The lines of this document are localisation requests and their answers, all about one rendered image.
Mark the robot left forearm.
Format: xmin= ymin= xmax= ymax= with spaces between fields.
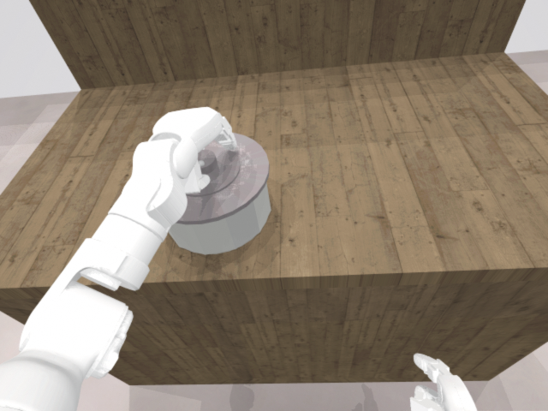
xmin=19 ymin=128 xmax=198 ymax=352

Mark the pot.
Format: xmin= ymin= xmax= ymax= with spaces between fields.
xmin=168 ymin=183 xmax=271 ymax=255

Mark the lid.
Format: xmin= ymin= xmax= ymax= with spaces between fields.
xmin=176 ymin=133 xmax=270 ymax=224

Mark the robot right hand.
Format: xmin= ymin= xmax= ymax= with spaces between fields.
xmin=410 ymin=354 xmax=477 ymax=411

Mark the left robot upper arm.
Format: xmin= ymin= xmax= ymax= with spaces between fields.
xmin=0 ymin=280 xmax=134 ymax=411

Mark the table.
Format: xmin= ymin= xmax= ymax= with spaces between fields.
xmin=0 ymin=0 xmax=548 ymax=385

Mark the knob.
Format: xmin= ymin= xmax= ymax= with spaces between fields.
xmin=198 ymin=150 xmax=217 ymax=175

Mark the robot left hand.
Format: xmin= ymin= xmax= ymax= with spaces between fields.
xmin=152 ymin=107 xmax=237 ymax=194

